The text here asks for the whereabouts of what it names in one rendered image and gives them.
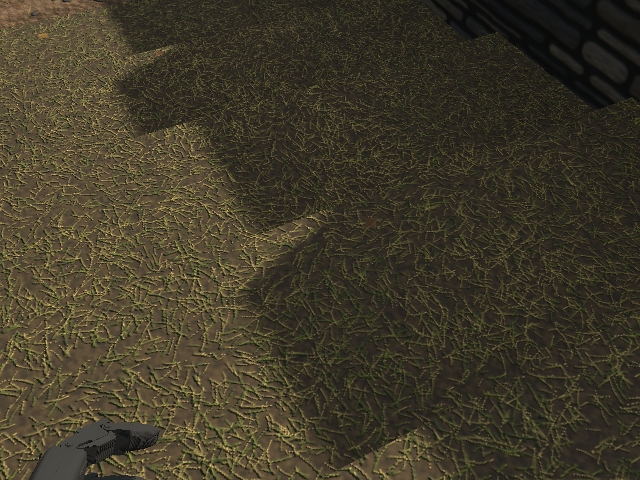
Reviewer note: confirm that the robot left hand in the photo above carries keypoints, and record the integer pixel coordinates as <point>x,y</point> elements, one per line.
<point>91,445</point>

